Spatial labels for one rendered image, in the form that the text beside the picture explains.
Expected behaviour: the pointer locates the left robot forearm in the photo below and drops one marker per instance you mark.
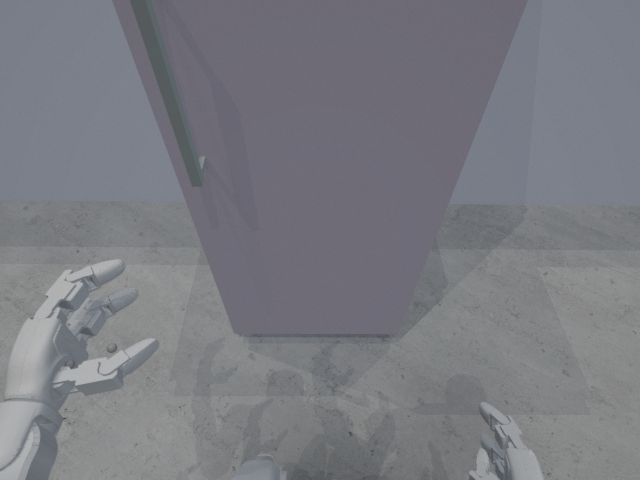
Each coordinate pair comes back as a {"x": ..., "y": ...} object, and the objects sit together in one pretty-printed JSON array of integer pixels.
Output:
[{"x": 28, "y": 447}]

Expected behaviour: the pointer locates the handle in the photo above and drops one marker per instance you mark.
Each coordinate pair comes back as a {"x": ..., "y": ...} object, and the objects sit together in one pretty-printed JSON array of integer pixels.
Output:
[{"x": 153, "y": 40}]

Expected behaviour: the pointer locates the fridge door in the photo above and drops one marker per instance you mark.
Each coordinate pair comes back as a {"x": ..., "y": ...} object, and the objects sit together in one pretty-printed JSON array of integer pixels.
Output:
[{"x": 335, "y": 132}]

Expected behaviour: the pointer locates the robot left thigh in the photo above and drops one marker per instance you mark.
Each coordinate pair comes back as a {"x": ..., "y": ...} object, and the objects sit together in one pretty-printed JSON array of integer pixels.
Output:
[{"x": 260, "y": 470}]

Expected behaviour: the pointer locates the left robot hand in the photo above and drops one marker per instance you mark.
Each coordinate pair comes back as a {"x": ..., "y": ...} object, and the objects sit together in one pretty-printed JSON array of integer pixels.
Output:
[{"x": 36, "y": 367}]

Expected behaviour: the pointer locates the robot left shin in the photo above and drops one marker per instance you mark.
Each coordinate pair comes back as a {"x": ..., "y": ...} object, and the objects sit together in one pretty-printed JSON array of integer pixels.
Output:
[{"x": 265, "y": 457}]

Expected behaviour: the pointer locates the right robot hand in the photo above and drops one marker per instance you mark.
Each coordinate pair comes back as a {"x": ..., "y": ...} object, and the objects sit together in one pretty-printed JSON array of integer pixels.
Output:
[{"x": 516, "y": 462}]

